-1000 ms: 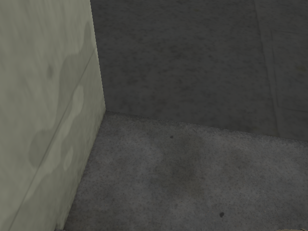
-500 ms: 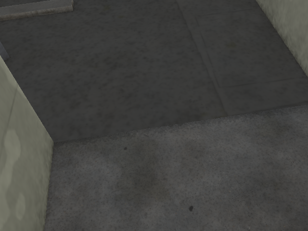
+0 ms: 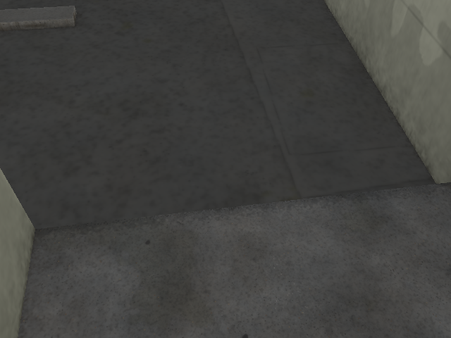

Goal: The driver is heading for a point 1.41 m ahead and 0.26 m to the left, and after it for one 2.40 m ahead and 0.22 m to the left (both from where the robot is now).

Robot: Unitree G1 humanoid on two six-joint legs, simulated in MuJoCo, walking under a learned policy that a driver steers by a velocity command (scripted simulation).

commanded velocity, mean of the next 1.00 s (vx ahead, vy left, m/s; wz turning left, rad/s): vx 0.47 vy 0.00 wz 0.34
